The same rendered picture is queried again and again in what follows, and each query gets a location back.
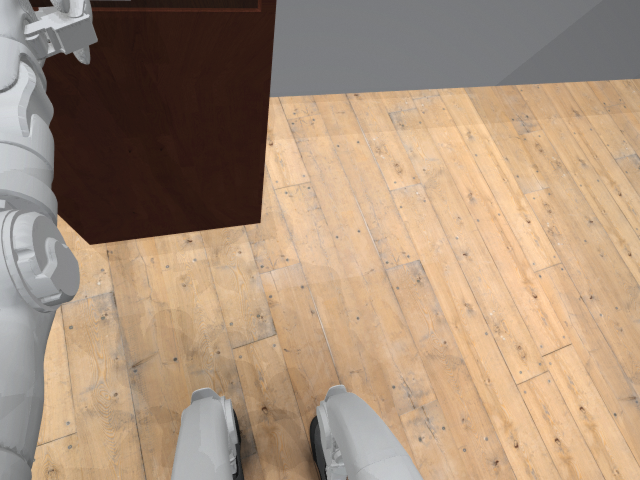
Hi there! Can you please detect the right robot foot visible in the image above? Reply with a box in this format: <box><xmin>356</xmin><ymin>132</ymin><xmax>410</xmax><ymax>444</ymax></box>
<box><xmin>310</xmin><ymin>416</ymin><xmax>347</xmax><ymax>480</ymax></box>

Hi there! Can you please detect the cabinet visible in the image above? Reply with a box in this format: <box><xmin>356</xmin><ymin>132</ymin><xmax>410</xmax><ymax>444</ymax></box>
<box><xmin>32</xmin><ymin>0</ymin><xmax>277</xmax><ymax>245</ymax></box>

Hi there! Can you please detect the left robot forearm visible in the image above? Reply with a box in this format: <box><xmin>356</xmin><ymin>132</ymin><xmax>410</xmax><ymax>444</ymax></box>
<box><xmin>0</xmin><ymin>37</ymin><xmax>58</xmax><ymax>227</ymax></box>

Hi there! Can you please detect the robot right thigh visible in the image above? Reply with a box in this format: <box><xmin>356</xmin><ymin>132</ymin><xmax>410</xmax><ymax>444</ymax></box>
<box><xmin>316</xmin><ymin>392</ymin><xmax>423</xmax><ymax>480</ymax></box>

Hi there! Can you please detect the left robot hand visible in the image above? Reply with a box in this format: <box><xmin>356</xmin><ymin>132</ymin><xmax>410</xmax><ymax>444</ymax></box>
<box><xmin>0</xmin><ymin>0</ymin><xmax>98</xmax><ymax>68</ymax></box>

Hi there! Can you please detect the left robot upper arm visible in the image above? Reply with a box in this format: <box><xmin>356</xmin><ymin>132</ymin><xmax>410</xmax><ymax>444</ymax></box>
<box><xmin>0</xmin><ymin>209</ymin><xmax>80</xmax><ymax>480</ymax></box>

